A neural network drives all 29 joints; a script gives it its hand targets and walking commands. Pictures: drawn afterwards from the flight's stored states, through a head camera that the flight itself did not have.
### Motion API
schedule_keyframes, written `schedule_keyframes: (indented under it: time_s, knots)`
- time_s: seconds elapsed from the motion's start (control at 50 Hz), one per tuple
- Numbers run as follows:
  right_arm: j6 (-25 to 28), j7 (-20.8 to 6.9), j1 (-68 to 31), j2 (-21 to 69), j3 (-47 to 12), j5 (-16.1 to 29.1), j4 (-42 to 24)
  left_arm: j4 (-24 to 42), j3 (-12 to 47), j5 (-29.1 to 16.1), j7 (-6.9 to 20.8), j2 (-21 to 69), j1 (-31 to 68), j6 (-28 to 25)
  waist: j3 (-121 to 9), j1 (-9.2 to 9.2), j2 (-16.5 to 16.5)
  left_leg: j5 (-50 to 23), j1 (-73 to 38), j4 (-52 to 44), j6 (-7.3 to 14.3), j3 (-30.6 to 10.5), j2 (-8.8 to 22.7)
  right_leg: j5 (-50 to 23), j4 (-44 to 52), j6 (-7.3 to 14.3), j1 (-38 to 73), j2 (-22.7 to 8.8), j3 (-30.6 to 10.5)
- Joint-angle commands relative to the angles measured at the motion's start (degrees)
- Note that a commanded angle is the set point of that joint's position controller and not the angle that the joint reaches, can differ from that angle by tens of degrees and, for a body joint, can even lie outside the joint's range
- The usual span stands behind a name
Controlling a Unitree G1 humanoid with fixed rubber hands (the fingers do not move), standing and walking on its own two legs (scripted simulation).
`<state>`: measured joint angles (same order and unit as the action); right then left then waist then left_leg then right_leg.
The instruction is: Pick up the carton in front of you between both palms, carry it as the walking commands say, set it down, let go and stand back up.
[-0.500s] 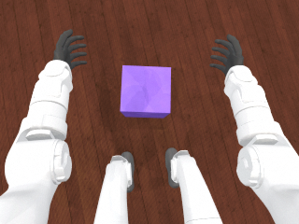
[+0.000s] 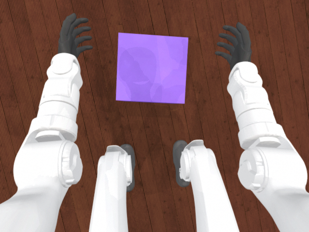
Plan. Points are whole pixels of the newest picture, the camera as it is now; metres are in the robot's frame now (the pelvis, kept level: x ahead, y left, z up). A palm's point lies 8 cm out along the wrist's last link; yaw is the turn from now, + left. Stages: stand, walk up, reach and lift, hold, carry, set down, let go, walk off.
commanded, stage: reach and lift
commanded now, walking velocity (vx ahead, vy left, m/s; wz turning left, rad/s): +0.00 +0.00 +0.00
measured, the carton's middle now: (150, 75) +0.49 +0.00 -0.42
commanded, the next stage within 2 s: none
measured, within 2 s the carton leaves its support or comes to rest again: leaves its support in 1.38 s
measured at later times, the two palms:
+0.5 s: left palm (95, 69) +0.50 +0.18 -0.34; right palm (208, 74) +0.48 -0.19 -0.34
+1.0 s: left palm (101, 67) +0.51 +0.17 -0.34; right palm (201, 72) +0.48 -0.16 -0.34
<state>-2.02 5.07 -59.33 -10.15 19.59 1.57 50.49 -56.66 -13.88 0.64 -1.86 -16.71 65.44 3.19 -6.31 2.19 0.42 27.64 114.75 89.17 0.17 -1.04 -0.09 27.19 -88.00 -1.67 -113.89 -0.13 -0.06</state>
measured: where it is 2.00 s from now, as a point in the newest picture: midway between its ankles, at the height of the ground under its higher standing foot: (155, 173)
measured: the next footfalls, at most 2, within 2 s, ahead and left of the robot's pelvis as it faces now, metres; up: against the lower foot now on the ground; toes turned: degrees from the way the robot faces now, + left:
none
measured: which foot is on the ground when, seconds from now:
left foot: down 0.00-1.00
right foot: down 0.00-1.00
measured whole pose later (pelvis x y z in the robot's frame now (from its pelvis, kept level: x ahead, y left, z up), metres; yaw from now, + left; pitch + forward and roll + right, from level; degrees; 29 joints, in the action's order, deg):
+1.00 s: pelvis -0.05 +0.00 -0.17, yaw +0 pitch +38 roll -2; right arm -0.8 8.8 -81.4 -15.4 5.8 14.2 65.3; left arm -70.4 1.4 -13.8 -5.0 -22.4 86.6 1.4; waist 19.3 1.8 -0.7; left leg 31.5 131.2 124.6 -0.2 -1.6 -0.4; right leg 31.3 -123.3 -2.1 -130.2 0.7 -0.2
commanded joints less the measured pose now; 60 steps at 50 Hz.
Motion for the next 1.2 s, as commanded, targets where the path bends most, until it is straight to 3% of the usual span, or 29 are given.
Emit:
schedule_keyframes:
  time_s: [0.0,0.12,0.22,0.3,0.42,0.62,0.66,0.82,0.98,1.04,1.08,1.14,1.18]
  knots:
    - [1.18,1.39,-10.45,-7.88,-3.44,3.99,-7.34,8.13,3.40,-4.24,-1.28,-8.57,13.58,-1.45,-62.51,0.56,3.47,-34.52,-37.98,4.45,-1.86,0.09,-3.41,-30.30,-4.07,-2.29,24.99,4.24,3.25]
    - [-1.10,3.65,-18.23,-11.26,-7.57,9.52,-9.39,9.80,7.82,-10.02,-2.37,-12.63,21.53,0.32,-65.31,0.43,4.20,-22.38,-34.61,11.93,-1.93,2.00,-2.98,-21.08,-11.84,-1.85,25.43,3.69,4.26]
    - [-2.69,4.51,-25.21,-11.78,-8.61,10.66,-2.77,2.43,9.44,-11.70,-2.86,-13.77,27.58,1.72,-53.44,0.42,3.20,-8.19,-25.14,15.15,-1.64,2.14,-1.72,-9.03,-15.36,-1.47,20.79,2.33,3.86]
    - [-1.98,4.33,-29.35,-12.31,-8.95,10.41,3.81,-4.62,10.20,-12.04,-2.52,-14.35,31.27,0.97,-45.34,0.56,2.47,-3.66,-19.63,18.16,-1.27,1.38,-0.66,-5.16,-18.55,-1.27,18.09,1.70,3.12]
    - [0.24,3.78,-34.70,-13.69,-10.25,11.34,9.51,-9.63,11.66,-12.81,-2.29,-15.77,36.10,-1.18,-41.29,0.43,2.20,-5.65,-16.95,22.68,-1.18,0.56,-0.03,-7.47,-23.67,-1.18,16.86,1.42,2.10]
    - [1.68,4.51,-38.14,-14.10,-16.22,17.51,6.40,-3.75,15.78,-17.34,-3.94,-16.36,39.88,-2.60,-53.87,-1.16,2.95,-16.54,-27.07,28.25,-1.17,1.37,-0.66,-16.51,-28.92,-1.31,21.47,1.89,3.16]
    - [1.44,4.54,-35.81,-13.79,-15.74,16.91,7.12,-3.35,15.90,-17.21,-3.93,-15.28,38.37,-2.40,-53.50,-0.54,3.38,-18.06,-28.08,28.63,-1.24,1.33,-0.80,-17.30,-28.99,-1.37,20.50,2.25,3.38]
    - [2.10,3.97,-32.26,-12.61,-11.17,11.58,10.27,-8.37,13.49,-14.13,-3.09,-11.70,33.39,-2.48,-40.52,0.88,3.24,-13.62,-18.95,27.10,-1.69,0.22,-1.19,-13.47,-27.89,-1.16,13.00,2.39,2.93]
    - [2.40,3.61,-37.96,-6.18,-15.27,13.32,8.78,-8.31,16.35,-14.66,-3.16,-6.13,38.19,-2.89,-40.38,-0.09,1.95,-10.87,-17.78,25.47,-1.42,0.67,-2.02,-11.89,-26.96,-1.21,15.32,2.80,2.68]
    - [2.36,4.03,-38.33,-4.66,-14.19,11.91,10.22,-8.93,15.05,-12.76,-3.69,-5.36,39.22,-2.98,-40.21,-0.61,1.73,-10.17,-18.32,25.40,-1.48,1.13,-2.45,-11.42,-26.75,-1.16,16.92,3.49,2.58]
    - [2.30,2.01,-43.85,6.51,-17.20,11.99,9.12,-8.29,18.59,-13.02,-1.67,7.30,43.70,-2.75,-39.61,-0.66,2.19,-10.06,-18.40,25.44,-1.06,1.20,-3.11,-11.24,-26.79,-0.96,16.31,4.51,2.70]
    - [0.48,-3.99,-53.90,29.09,-20.27,9.69,6.95,-7.53,21.93,-11.63,4.12,31.68,51.46,-1.08,-37.02,-0.56,2.64,-9.28,-16.54,26.40,-0.53,1.16,-4.49,-9.94,-27.93,-0.68,14.92,6.21,3.15]
    - [-1.67,-7.78,-56.11,37.68,-19.45,7.27,4.81,-6.74,20.23,-9.38,7.71,41.04,50.92,0.73,-34.53,-0.64,3.19,-7.94,-15.73,26.89,-0.42,1.91,-5.43,-7.78,-28.74,-0.49,12.84,6.98,4.01]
